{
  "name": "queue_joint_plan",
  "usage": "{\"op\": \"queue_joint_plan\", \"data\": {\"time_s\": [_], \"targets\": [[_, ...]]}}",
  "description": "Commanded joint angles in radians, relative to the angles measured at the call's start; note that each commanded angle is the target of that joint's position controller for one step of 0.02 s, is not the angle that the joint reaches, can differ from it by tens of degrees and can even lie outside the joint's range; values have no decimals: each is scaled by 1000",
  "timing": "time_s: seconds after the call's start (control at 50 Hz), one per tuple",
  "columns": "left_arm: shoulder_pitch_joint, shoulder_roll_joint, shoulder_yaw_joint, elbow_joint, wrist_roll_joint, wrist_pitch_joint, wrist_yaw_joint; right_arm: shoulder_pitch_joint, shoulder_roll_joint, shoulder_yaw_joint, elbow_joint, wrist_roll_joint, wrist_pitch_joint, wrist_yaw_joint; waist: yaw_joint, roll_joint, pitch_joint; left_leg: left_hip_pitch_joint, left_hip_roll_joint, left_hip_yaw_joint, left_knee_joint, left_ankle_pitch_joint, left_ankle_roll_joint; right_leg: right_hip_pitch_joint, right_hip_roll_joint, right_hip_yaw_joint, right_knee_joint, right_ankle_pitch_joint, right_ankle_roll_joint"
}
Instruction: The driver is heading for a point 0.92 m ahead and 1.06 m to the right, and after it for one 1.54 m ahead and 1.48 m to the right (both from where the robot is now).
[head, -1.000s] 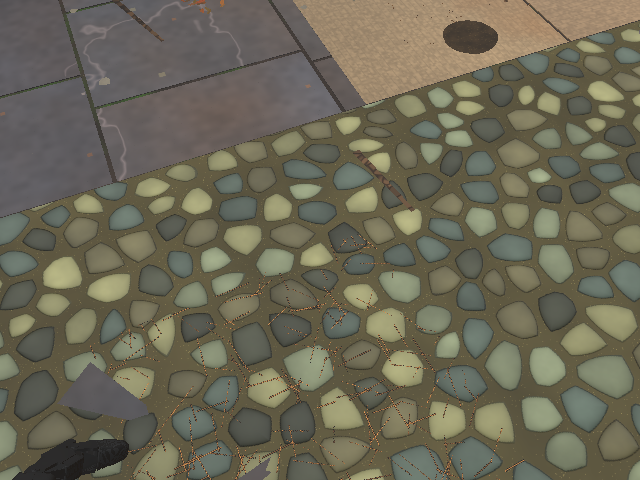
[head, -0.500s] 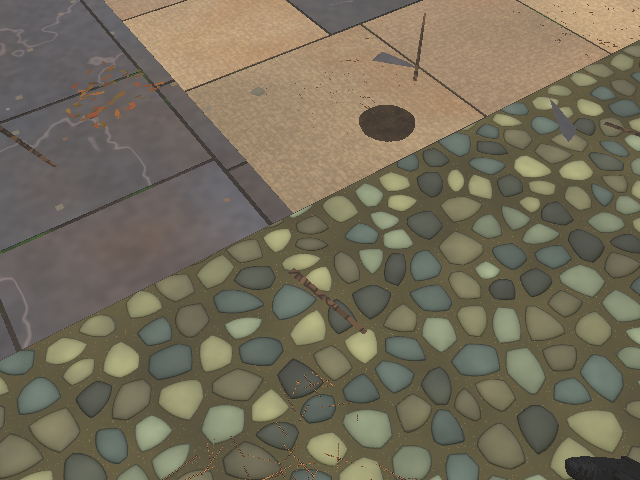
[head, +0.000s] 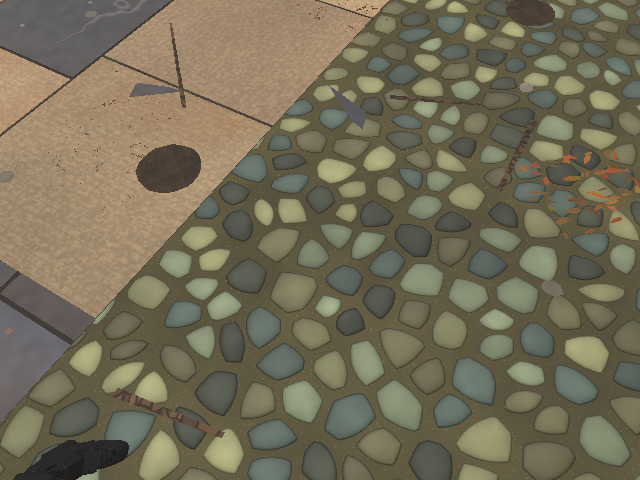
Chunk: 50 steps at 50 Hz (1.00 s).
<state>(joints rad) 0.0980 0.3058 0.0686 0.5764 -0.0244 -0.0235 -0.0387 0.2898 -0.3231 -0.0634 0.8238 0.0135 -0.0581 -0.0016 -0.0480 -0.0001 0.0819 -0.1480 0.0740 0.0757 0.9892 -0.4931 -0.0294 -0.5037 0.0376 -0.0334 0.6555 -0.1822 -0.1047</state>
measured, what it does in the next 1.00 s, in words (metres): walks ahead, turning right: left foot, then right foot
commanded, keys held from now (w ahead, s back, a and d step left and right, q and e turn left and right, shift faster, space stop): e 0.28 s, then no key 0.50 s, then e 0.22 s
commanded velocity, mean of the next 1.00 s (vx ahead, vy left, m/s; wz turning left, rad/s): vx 0.11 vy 0.00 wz -0.35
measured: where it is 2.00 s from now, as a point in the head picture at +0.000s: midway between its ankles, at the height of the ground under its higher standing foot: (463, 426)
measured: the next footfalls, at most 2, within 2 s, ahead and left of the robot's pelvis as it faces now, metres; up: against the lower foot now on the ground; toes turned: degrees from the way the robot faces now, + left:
left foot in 0.40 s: +0.35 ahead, +0.09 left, +0.00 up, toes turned -17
right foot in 0.70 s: +0.21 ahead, -0.14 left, +0.00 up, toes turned -12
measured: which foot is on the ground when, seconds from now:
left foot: up 0.00-0.38, down 0.40-1.00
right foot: down 0.00-0.40, up 0.42-0.68, down 0.70-1.00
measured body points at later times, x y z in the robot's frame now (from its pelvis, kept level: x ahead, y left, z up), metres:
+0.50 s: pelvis +0.20 +0.02 +0.01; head +0.23 +0.02 +0.46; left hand +0.40 +0.26 -0.09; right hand +0.32 -0.27 -0.08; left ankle +0.31 +0.10 -0.72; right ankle +0.10 -0.08 -0.67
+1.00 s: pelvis +0.24 -0.01 +0.01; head +0.25 -0.02 +0.46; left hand +0.44 +0.21 -0.09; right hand +0.28 -0.32 -0.09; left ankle +0.31 +0.10 -0.72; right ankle +0.18 -0.13 -0.72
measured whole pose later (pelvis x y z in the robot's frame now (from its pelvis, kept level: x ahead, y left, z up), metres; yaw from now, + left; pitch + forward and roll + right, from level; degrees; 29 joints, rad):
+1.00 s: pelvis +0.24 -0.01 +0.01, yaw -20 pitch +0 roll +1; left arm 0.22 0.27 0.05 0.74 -0.01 0.03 0.03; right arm 0.14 -0.29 -0.05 0.78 -0.01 0.00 -0.03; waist 0.00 0.00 0.04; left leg -0.31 0.02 0.04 0.57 -0.25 -0.02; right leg -0.24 0.03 0.13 0.61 -0.35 0.01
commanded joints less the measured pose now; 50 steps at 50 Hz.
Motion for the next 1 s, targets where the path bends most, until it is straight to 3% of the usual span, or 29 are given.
{"op": "queue_joint_plan", "data": {"time_s": [0.02,0.04,0.06,0.1,0.14,0.2,0.24,0.28,0.34,0.38,0.4,0.42,0.44,0.46,0.48,0.5,0.54,0.6,0.64,0.68,0.7,0.72,0.74,0.76,0.78,0.82,0.86,0.92,1.0], "targets": [[243,189,58,-15,14,-31,7,-121,-133,-10,-172,26,-75,11,137,-82,-251,-658,-23,-159,342,46,32,719,-321,625,-351,62,-240],[171,159,48,-21,13,-34,8,-109,-128,-11,-153,1,-73,2,84,-14,-180,-595,14,-155,264,93,20,569,-275,499,-333,274,-205],[123,137,42,-32,18,-33,14,-89,-142,-19,-143,-19,-62,-3,49,-24,-159,-517,37,-156,209,115,8,462,-246,413,-330,432,-190],[88,141,41,-33,27,-29,24,-64,-125,-19,-134,-28,-32,-5,13,-33,-154,-430,31,-140,154,138,-21,336,-215,349,-344,593,-189],[99,164,48,-14,26,-25,39,-69,-91,-9,-134,-33,-12,-10,8,-34,-157,-406,2,-121,69,195,-50,271,-185,291,-339,687,-186],[116,167,49,12,12,-1,61,-147,-59,4,-155,-34,-1,-11,31,-64,-171,-377,-43,-116,-116,340,-70,244,-127,246,-301,646,-140],[133,166,50,23,7,16,72,-210,-54,8,-169,-26,1,-4,58,-83,-183,-342,-74,-122,-237,437,-68,248,-114,265,-279,562,-107],[150,168,50,35,7,29,77,-256,-61,7,-182,-20,2,3,76,-92,-183,-329,-95,-139,-317,454,-64,274,-124,316,-251,487,-92],[152,140,38,44,14,34,79,-245,-89,-6,-180,-22,-5,12,75,-113,-183,-305,-92,-159,-409,409,-34,347,-156,395,-174,423,-79],[118,116,27,44,13,32,79,-198,-87,-12,-171,-29,-19,14,35,-128,-171,-209,-82,-141,-540,499,12,348,-130,414,-98,363,-47],[140,81,15,42,23,26,77,-180,-116,-16,-177,-46,-28,9,36,-79,-203,-84,1,-198,-579,754,56,313,-69,380,-8,273,-5],[251,45,4,47,39,17,76,-175,-170,-21,-193,-71,-26,0,95,109,-278,131,192,-382,-524,1170,179,167,34,296,167,-118,54],[308,75,3,61,27,21,77,-117,-120,-16,-163,-69,-11,2,82,266,-341,210,339,-612,-563,1154,342,47,86,242,331,-528,117],[293,149,22,77,22,34,79,-121,-73,-1,-165,-36,-4,7,70,177,-316,171,332,-652,-588,927,351,15,38,254,432,-525,150],[221,166,32,78,16,52,83,-137,-60,3,-166,-26,4,8,51,116,-259,128,278,-574,-597,769,311,-14,24,236,496,-472,171],[191,155,33,83,16,70,87,-162,-61,6,-167,-26,12,9,53,91,-212,67,236,-511,-619,646,280,-23,13,220,509,-431,183],[178,112,24,87,16,87,86,-225,-66,8,-167,-29,27,6,78,113,-148,-73,164,-400,-675,479,236,52,-21,187,394,-357,192],[167,36,-3,106,23,73,79,-228,-60,6,-152,-30,42,3,61,173,-162,-99,93,-286,-677,482,216,189,-31,98,124,-295,191],[164,45,-1,121,22,65,72,-198,-73,3,-136,-21,47,1,52,174,-192,-68,104,-292,-655,453,225,256,-32,86,-27,-172,176],[181,48,1,144,27,62,65,-193,-63,10,-127,-12,49,0,70,154,-186,-111,90,-280,-640,344,192,359,-22,64,-215,-13,141],[157,72,3,133,39,61,65,-162,-49,18,-115,-14,43,4,62,123,-177,-162,75,-272,-641,259,142,409,-58,110,-241,43,114],[139,122,10,116,48,61,69,-151,-37,24,-115,-30,34,11,39,36,-167,-207,35,-225,-594,181,89,425,-148,200,-242,96,73],[117,126,13,145,46,60,65,-140,-8,28,-117,-36,29,15,-3,-120,-146,-136,-47,-117,-573,169,37,285,-143,211,-245,-96,33],[93,66,-2,133,47,52,60,-177,-22,27,-109,-45,28,14,22,-104,-115,-79,-55,-106,-537,223,10,217,-123,205,-279,-202,34],[93,45,-9,143,54,44,59,-185,-23,25,-105,-41,29,13,23,-93,-97,-62,-54,-106,-531,257,10,189,-117,201,-290,-227,50],[81,92,1,139,39,29,60,-175,-49,14,-97,-35,36,-3,22,-77,-58,-58,-52,-97,-507,312,20,165,-111,215,-272,-99,58],[94,122,11,135,25,23,65,-162,-60,5,-94,-32,37,-18,24,-85,-68,-59,-54,-75,-476,353,21,178,-120,246,-246,35,42],[105,139,23,116,16,31,71,-167,-59,-7,-101,-26,42,-31,41,-94,-77,-78,-64,-49,-427,390,14,192,-133,308,-221,142,6],[107,140,34,84,12,46,80,-162,-61,-23,-120,-23,51,-30,44,-78,-109,-47,-55,-48,-411,421,31,164,-118,355,-175,183,-7]]}}
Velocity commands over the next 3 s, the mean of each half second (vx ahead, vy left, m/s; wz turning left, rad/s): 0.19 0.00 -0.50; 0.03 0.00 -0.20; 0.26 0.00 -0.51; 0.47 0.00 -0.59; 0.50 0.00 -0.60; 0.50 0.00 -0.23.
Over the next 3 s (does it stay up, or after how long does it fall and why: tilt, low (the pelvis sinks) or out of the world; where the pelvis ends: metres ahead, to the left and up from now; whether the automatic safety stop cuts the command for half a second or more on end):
stays up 0.78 -0.82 0.02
